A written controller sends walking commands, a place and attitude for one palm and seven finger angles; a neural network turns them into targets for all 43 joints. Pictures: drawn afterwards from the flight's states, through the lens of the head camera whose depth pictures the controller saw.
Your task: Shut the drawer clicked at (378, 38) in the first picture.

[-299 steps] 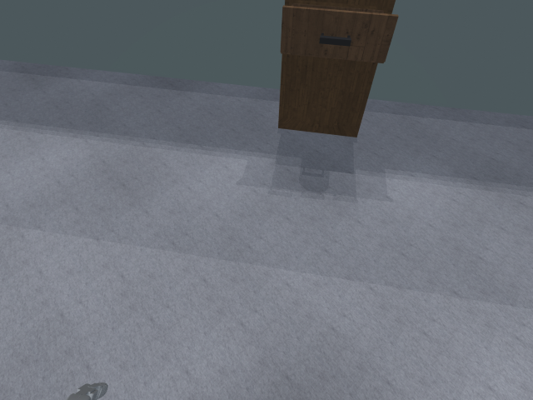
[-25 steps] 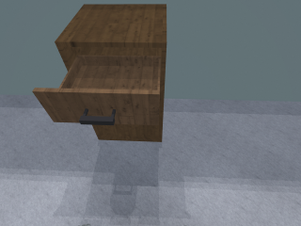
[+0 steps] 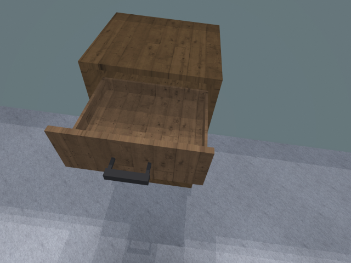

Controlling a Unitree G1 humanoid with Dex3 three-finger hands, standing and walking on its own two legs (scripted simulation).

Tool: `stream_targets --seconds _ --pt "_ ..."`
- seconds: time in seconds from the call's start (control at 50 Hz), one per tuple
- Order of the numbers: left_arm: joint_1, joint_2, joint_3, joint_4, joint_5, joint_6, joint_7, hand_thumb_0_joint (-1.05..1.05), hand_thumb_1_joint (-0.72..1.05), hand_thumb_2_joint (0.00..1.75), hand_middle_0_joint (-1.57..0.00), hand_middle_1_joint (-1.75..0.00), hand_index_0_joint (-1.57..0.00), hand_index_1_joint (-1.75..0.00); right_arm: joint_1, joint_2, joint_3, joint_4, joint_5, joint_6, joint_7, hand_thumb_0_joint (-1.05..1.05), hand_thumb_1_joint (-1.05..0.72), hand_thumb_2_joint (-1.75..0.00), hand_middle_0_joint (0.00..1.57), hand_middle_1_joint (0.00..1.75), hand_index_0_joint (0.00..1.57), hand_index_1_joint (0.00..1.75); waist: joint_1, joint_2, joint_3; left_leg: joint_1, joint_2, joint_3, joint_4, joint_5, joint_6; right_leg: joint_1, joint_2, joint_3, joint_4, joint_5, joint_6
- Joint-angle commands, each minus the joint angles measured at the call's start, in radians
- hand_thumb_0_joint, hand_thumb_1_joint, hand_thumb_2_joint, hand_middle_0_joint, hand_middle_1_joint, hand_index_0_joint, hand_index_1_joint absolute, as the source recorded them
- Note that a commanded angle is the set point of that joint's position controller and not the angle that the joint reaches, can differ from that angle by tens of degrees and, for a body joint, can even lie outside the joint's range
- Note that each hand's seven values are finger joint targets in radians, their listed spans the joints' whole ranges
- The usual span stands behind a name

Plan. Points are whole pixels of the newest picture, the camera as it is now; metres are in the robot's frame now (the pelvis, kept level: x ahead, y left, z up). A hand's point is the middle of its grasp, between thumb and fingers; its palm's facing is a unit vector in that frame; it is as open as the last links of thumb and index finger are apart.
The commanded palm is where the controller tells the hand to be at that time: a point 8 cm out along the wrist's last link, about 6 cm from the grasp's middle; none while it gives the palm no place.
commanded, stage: come to a stop and stand still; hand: left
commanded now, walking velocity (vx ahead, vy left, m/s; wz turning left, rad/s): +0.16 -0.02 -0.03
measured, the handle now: (128, 170) +0.36 +0.16 -0.06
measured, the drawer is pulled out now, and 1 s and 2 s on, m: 0.29 0.29 0.29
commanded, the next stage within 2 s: look again from close up in 0.98 s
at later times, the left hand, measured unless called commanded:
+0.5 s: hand out of the picture +0.10 +0.16 -0.17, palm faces +0.04 -0.97 -0.25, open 7.3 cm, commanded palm none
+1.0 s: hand out of the picture +0.00 +0.22 -0.17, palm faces +0.05 -0.96 -0.27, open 7.4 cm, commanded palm none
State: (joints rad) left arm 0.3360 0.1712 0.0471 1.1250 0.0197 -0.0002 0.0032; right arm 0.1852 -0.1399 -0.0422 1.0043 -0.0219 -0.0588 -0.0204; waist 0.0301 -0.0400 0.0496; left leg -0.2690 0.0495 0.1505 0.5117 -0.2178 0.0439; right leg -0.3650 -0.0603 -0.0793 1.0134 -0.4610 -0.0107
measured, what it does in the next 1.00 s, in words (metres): steps on the spot: right foot, then left foot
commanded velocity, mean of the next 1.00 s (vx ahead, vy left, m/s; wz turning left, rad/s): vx -0.07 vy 0.01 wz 0.00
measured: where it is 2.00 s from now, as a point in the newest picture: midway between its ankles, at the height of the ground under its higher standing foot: outside the picture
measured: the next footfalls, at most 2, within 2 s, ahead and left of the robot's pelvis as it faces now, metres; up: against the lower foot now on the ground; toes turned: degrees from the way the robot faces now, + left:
right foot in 0.28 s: +0.12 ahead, -0.12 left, +0.00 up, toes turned +3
left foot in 0.62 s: +0.04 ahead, +0.11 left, +0.00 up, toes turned +5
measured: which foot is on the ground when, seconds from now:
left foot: down 0.00-0.34, up 0.36-0.60, down 0.62-1.00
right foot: up 0.00-0.26, down 0.28-1.00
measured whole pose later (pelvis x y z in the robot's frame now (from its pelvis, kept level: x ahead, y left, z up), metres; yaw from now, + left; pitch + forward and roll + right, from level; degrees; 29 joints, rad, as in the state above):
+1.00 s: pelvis +0.01 +0.02 -0.01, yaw +1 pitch -1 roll +1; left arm 0.36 0.19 0.00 0.99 0.02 0.03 0.02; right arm 0.26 -0.19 -0.02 0.93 -0.02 0.02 0.00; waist 0.02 0.02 0.01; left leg -0.21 -0.04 0.09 0.53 -0.31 0.05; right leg -0.35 -0.05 0.06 0.56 -0.19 0.02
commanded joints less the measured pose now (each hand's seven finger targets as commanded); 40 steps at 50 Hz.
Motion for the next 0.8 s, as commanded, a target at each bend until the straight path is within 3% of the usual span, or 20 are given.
stream_targets --seconds 0.0,0.06,0.12,0.18,0.22,0.24,0.26,0.28,0.3,0.34,0.4,0.5,0.54,0.56,0.58,0.6,0.64,0.66,0.68,0.78 --pt "0.017 0.027 0.009 -0.069 0.006 -0.022 -0.001 0.00 0.90 0.90 -0.20 -0.30 -0.20 -0.30 0.121 -0.112 -0.008 0.008 0.002 -0.009 -0.009 0.00 -0.90 -0.90 0.20 0.30 0.20 0.30 -0.019 0.142 -0.019 0.114 0.239 -0.200 -0.305 0.222 0.105 -0.150 -0.051 0.037 0.071 0.121 0.015" --pt "0.020 0.009 0.000 -0.065 0.003 -0.002 0.011 0.00 0.90 0.90 -0.20 -0.30 -0.20 -0.30 0.112 -0.109 0.004 0.014 0.003 -0.004 -0.015 0.00 -0.90 -0.90 0.20 0.30 0.20 0.30 -0.005 0.112 -0.025 0.087 0.229 -0.158 -0.288 0.384 0.111 -0.083 -0.049 0.048 -0.052 0.146 0.033" --pt "0.003 0.005 -0.012 -0.063 -0.003 0.008 0.024 0.00 0.90 0.90 -0.20 -0.30 -0.20 -0.30 0.095 -0.114 0.007 0.030 0.002 0.007 -0.020 0.00 -0.90 -0.90 0.20 0.30 0.20 0.30 -0.006 0.142 -0.040 0.084 0.222 -0.136 -0.235 0.523 0.108 0.022 -0.027 0.037 -0.234 0.147 0.039" --pt "-0.011 0.024 -0.010 -0.059 -0.004 0.014 0.032 0.00 0.90 0.90 -0.20 -0.30 -0.20 -0.30 0.094 -0.126 -0.004 0.058 0.004 0.032 -0.024 0.00 -0.90 -0.90 0.20 0.30 0.20 0.30 -0.009 0.176 -0.028 0.098 0.223 -0.149 -0.190 0.453 0.097 0.086 -0.011 0.017 -0.387 0.170 0.037" --pt "0.018 0.050 -0.005 -0.048 -0.001 0.010 0.035 0.00 0.90 0.90 -0.20 -0.30 -0.20 -0.30 0.088 -0.116 -0.008 0.069 0.010 0.042 -0.024 0.00 -0.90 -0.90 0.20 0.30 0.20 0.30 0.011 0.121 -0.005 0.048 0.184 -0.144 -0.127 0.344 0.049 0.171 -0.016 0.037 -0.553 0.331 0.030" --pt "0.023 0.085 -0.004 -0.046 0.003 0.002 0.039 0.00 0.90 0.90 -0.20 -0.30 -0.20 -0.30 0.100 -0.092 -0.010 0.069 0.016 0.044 -0.021 0.00 -0.90 -0.90 0.20 0.30 0.20 0.30 0.003 0.054 -0.011 0.029 0.116 -0.111 -0.074 0.235 -0.001 0.192 -0.065 0.119 -0.599 0.527 0.010" --pt "-0.007 0.121 -0.001 -0.054 0.004 -0.005 0.041 0.00 0.90 0.90 -0.20 -0.30 -0.20 -0.30 0.127 -0.062 -0.010 0.066 0.022 0.049 -0.015 0.00 -0.90 -0.90 0.20 0.30 0.20 0.30 -0.028 -0.009 -0.019 0.004 0.064 -0.083 -0.051 0.074 -0.036 0.194 -0.148 0.189 -0.585 0.699 -0.031" --pt "-0.034 0.142 0.001 -0.061 0.000 -0.006 0.040 0.00 0.90 0.90 -0.20 -0.30 -0.20 -0.30 0.144 -0.049 -0.009 0.074 0.023 0.062 -0.010 0.00 -0.90 -0.90 0.20 0.30 0.20 0.30 -0.042 -0.036 -0.034 0.024 0.029 -0.064 -0.035 -0.021 -0.056 0.171 -0.206 0.220 -0.584 0.760 -0.075" --pt "-0.043 0.164 0.010 -0.063 -0.001 -0.012 0.041 0.00 0.90 0.90 -0.20 -0.30 -0.20 -0.30 0.160 -0.041 -0.011 0.080 0.021 0.074 -0.010 0.00 -0.90 -0.90 0.20 0.30 0.20 0.30 -0.046 -0.154 -0.069 0.033 0.003 -0.045 0.017 -0.101 -0.069 0.177 -0.230 0.258 -0.610 0.800 -0.112" --pt "-0.061 0.162 0.015 -0.073 -0.003 -0.010 0.046 0.00 0.90 0.90 -0.20 -0.30 -0.20 -0.30 0.148 -0.056 -0.019 0.074 0.017 0.088 -0.012 0.00 -0.90 -0.90 0.20 0.30 0.20 0.30 -0.029 -0.177 -0.087 0.004 -0.007 -0.073 0.160 -0.254 -0.076 0.191 -0.270 0.285 -0.656 0.865 -0.169" --pt "-0.089 0.162 0.027 -0.084 0.002 -0.002 0.053 0.00 0.90 0.90 -0.20 -0.30 -0.20 -0.30 0.130 -0.061 -0.023 0.068 0.021 0.093 -0.015 0.00 -0.90 -0.90 0.20 0.30 0.20 0.30 -0.017 -0.102 -0.107 -0.055 -0.016 -0.117 0.284 -0.297 -0.079 0.248 -0.283 0.266 -0.626 0.949 -0.209" --pt "-0.122 0.175 0.041 -0.105 0.010 0.010 0.052 0.00 0.90 0.90 -0.20 -0.30 -0.20 -0.30 0.123 -0.055 -0.022 0.045 0.021 0.093 -0.011 0.00 -0.90 -0.90 0.20 0.30 0.20 0.30 -0.012 -0.112 -0.115 -0.022 -0.029 -0.120 0.173 -0.243 -0.086 0.234 -0.248 0.243 -0.634 0.768 -0.191" --pt "-0.144 0.174 0.040 -0.107 0.007 0.014 0.050 0.00 0.90 0.90 -0.20 -0.30 -0.20 -0.30 0.160 -0.050 -0.016 0.055 0.018 0.085 -0.011 0.00 -0.90 -0.90 0.20 0.30 0.20 0.30 -0.034 -0.116 -0.117 0.082 -0.037 -0.099 -0.015 -0.110 -0.082 0.178 -0.210 0.222 -0.614 0.609 -0.138" --pt "-0.066 0.193 0.023 -0.120 -0.001 -0.007 0.085 0.00 0.90 0.90 -0.20 -0.30 -0.20 -0.30 0.135 -0.140 -0.030 -0.028 0.021 0.061 -0.003 0.00 -0.90 -0.90 0.20 0.30 0.20 0.30 -0.052 0.015 -0.251 0.067 -0.021 -0.062 -0.016 -0.078 -0.082 0.323 -0.195 0.233 -0.460 0.883 -0.093" --pt "-0.073 0.191 0.019 -0.162 -0.005 -0.004 0.078 0.00 0.90 0.90 -0.20 -0.30 -0.20 -0.30 0.127 -0.097 -0.022 -0.064 0.016 0.056 -0.001 0.00 -0.90 -0.90 0.20 0.30 0.20 0.30 -0.034 0.043 -0.265 0.043 -0.016 -0.091 -0.065 -0.098 -0.057 0.295 -0.169 0.194 -0.447 0.625 -0.076" --pt "-0.112 0.158 0.012 -0.176 -0.006 0.002 0.069 0.00 0.90 0.90 -0.20 -0.30 -0.20 -0.30 0.123 -0.117 -0.014 -0.080 0.004 0.054 0.001 0.00 -0.90 -0.90 0.20 0.30 0.20 0.30 -0.048 0.163 -0.219 0.058 0.027 -0.116 -0.118 -0.053 -0.044 0.217 -0.118 0.136 -0.433 0.429 -0.062" --pt "-0.125 0.128 -0.004 -0.201 0.003 0.027 0.048 0.00 0.90 0.90 -0.20 -0.30 -0.20 -0.30 0.052 -0.154 -0.010 -0.128 -0.001 0.060 0.009 0.00 -0.90 -0.90 0.20 0.30 0.20 0.30 -0.021 0.245 0.014 -0.122 0.100 -0.239 -0.197 -0.188 -0.003 0.083 -0.020 0.043 -0.450 0.109 -0.017" --pt "-0.114 0.118 -0.010 -0.205 0.008 0.035 0.040 0.00 0.90 0.90 -0.20 -0.30 -0.20 -0.30 0.028 -0.169 -0.008 -0.147 -0.001 0.062 0.011 0.00 -0.90 -0.90 0.20 0.30 0.20 0.30 -0.016 0.235 0.106 -0.214 0.113 -0.271 -0.255 -0.293 0.009 0.079 0.006 0.023 -0.423 0.104 -0.007" --pt "-0.085 0.109 -0.014 -0.202 0.009 0.037 0.034 0.00 0.90 0.90 -0.20 -0.30 -0.20 -0.30 0.017 -0.181 -0.007 -0.162 -0.001 0.062 0.012 0.00 -0.90 -0.90 0.20 0.30 0.20 0.30 -0.007 0.211 0.141 -0.263 0.115 -0.278 -0.286 -0.354 0.018 0.091 0.015 0.024 -0.402 0.126 -0.008" --pt "-0.015 0.112 -0.023 -0.207 0.007 0.022 0.025 0.00 0.90 0.90 -0.20 -0.30 -0.20 -0.30 0.025 -0.189 -0.004 -0.171 0.003 0.060 0.014 0.00 -0.90 -0.90 0.20 0.30 0.20 0.30 0.000 0.077 0.072 -0.165 0.076 -0.237 -0.231 -0.335 0.015 0.098 0.007 0.086 -0.472 0.172 -0.009"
